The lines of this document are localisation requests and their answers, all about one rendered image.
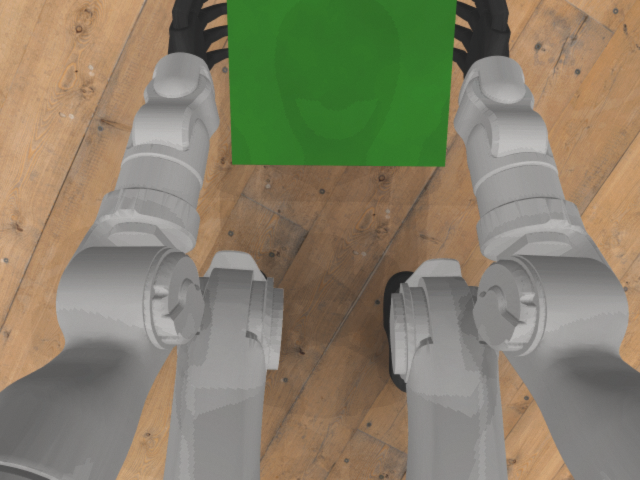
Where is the robot right thigh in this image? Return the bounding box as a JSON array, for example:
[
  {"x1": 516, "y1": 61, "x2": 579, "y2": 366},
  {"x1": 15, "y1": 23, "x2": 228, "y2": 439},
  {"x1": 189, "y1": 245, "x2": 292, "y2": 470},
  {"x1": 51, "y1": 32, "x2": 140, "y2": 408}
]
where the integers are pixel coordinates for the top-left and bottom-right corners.
[{"x1": 390, "y1": 276, "x2": 508, "y2": 480}]

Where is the carton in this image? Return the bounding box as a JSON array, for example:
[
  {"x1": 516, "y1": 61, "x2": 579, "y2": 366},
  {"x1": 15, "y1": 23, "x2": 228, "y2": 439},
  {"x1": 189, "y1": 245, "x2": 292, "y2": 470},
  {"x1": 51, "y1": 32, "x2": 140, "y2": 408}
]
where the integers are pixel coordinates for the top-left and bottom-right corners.
[{"x1": 227, "y1": 0, "x2": 457, "y2": 167}]

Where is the robot left thigh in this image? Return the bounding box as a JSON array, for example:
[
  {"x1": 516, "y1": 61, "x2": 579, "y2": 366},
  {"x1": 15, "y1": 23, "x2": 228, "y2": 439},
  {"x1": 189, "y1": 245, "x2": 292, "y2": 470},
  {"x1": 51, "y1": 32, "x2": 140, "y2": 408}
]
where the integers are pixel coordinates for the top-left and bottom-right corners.
[{"x1": 163, "y1": 268, "x2": 284, "y2": 480}]

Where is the robot thigh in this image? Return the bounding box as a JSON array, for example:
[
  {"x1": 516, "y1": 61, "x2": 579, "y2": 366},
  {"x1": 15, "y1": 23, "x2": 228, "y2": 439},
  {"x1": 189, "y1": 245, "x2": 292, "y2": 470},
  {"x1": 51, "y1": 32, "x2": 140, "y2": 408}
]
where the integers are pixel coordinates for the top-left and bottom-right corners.
[
  {"x1": 163, "y1": 268, "x2": 284, "y2": 480},
  {"x1": 390, "y1": 276, "x2": 508, "y2": 480}
]

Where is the left robot hand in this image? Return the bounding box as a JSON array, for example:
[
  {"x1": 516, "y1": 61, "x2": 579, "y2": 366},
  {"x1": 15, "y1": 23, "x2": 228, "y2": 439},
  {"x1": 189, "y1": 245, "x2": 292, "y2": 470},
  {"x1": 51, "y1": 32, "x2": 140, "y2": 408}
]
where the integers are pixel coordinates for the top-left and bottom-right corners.
[{"x1": 168, "y1": 0, "x2": 229, "y2": 70}]

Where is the right robot hand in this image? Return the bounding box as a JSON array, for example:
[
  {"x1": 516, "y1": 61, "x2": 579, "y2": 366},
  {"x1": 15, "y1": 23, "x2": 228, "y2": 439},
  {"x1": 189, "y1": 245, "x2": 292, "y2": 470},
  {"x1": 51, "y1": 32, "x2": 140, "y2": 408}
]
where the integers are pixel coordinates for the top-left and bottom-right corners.
[{"x1": 453, "y1": 0, "x2": 511, "y2": 78}]

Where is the robot right forearm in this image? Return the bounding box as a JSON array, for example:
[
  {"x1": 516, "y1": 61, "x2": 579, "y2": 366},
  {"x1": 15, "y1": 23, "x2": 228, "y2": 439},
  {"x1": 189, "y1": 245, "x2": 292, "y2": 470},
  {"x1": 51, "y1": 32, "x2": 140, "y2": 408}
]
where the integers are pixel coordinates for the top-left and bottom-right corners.
[{"x1": 454, "y1": 56, "x2": 629, "y2": 330}]

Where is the robot left forearm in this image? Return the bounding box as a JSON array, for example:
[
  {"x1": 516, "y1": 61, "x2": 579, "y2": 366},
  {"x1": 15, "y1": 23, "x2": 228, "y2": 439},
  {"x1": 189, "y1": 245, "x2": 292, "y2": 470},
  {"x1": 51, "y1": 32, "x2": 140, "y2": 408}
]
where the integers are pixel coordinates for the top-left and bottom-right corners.
[{"x1": 56, "y1": 52, "x2": 220, "y2": 328}]

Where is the left robot upper arm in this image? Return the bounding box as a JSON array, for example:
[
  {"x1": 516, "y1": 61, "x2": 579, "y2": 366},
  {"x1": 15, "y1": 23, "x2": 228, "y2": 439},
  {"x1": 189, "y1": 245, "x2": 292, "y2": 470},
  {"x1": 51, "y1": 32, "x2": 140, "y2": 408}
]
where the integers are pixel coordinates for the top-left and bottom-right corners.
[{"x1": 0, "y1": 246, "x2": 205, "y2": 480}]

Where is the right robot upper arm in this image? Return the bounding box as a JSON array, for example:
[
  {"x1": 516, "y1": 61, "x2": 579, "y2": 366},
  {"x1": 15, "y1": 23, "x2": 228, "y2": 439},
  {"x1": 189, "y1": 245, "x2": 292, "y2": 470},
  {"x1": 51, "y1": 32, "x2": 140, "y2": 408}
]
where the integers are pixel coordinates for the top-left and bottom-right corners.
[{"x1": 473, "y1": 255, "x2": 640, "y2": 480}]

